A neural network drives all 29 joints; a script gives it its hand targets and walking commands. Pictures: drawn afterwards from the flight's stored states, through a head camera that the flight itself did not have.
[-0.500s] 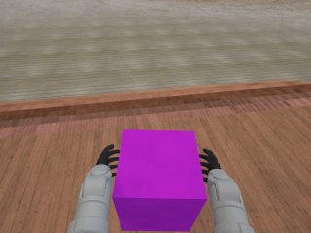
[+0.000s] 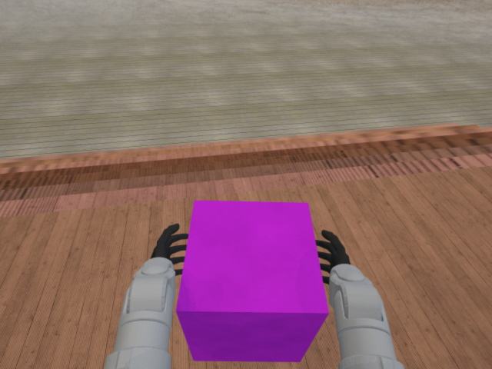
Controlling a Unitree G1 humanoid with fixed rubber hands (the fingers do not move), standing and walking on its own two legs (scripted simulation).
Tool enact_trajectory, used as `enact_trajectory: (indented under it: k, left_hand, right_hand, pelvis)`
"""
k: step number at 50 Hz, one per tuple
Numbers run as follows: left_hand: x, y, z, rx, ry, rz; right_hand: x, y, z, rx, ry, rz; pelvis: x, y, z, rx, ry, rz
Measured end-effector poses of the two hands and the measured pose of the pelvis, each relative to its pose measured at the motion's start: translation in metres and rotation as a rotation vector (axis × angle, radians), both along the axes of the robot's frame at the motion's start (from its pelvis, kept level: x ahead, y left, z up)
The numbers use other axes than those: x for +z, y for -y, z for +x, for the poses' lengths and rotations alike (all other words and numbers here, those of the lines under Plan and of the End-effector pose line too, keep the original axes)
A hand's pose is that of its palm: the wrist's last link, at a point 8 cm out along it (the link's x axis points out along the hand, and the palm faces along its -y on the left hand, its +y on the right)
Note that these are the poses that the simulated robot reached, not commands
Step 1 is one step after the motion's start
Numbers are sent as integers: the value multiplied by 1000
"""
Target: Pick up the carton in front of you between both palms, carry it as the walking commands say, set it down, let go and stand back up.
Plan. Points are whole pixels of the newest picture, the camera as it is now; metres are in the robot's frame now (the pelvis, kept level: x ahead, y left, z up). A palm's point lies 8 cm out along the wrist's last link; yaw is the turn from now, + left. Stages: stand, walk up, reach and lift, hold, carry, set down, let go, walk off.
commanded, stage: reach and lift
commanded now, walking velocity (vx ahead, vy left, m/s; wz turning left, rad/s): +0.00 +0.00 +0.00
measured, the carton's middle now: (249, 284) +0.31 +0.00 -0.05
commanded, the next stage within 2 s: hold in 0.32 s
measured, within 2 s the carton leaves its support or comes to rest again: neither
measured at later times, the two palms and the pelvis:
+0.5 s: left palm (157, 262) +0.29 +0.15 +0.05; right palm (342, 268) +0.28 -0.15 +0.05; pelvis +0.00 +0.00 +0.00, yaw +0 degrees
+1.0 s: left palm (157, 263) +0.29 +0.15 +0.05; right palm (342, 268) +0.28 -0.15 +0.05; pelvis -0.01 +0.00 +0.00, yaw +0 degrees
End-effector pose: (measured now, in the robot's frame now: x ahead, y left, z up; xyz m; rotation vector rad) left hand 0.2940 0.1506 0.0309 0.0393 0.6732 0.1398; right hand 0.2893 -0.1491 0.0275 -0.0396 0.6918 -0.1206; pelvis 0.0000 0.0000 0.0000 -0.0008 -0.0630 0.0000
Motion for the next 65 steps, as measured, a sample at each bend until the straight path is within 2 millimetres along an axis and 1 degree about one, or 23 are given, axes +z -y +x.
enact_trajectory:
  k: [8, 17, 25, 34, 43, 58, 61, 65]
  left_hand:
    - [3, 0, 0, -4, -2, 5]
    - [8, -1, -2, -3, 3, 4]
    - [24, -2, -7, 1, 35, 0]
    - [22, -2, -12, 8, 10, -3]
    - [23, -2, -10, 12, 19, -9]
    - [22, -2, -7, 5, 14, 1]
    - [22, -2, -5, 7, 21, -1]
    - [24, -5, 1, 15, 42, -8]
  right_hand:
    - [3, 0, 0, 4, -1, -5]
    - [8, -1, -2, 2, 5, -4]
    - [24, -2, -6, 3, 37, -2]
    - [22, -2, -10, 0, 12, 3]
    - [24, -2, -9, -4, 22, 10]
    - [23, -2, -5, 4, 17, -1]
    - [23, -2, -3, 5, 24, -2]
    - [26, -5, 5, 3, 45, 5]
  pelvis:
    - [1, 0, 4, 1, 8, 0]
    - [2, -1, 3, 0, 22, 0]
    - [3, -1, 1, -2, 46, 0]
    - [1, -1, -7, 0, 62, 0]
    - [1, -1, -9, 0, 60, 0]
    - [2, 0, -2, 1, 58, 0]
    - [-1, 0, 0, 6, 17, -1]
    - [-4, -2, 9, 24, -41, -6]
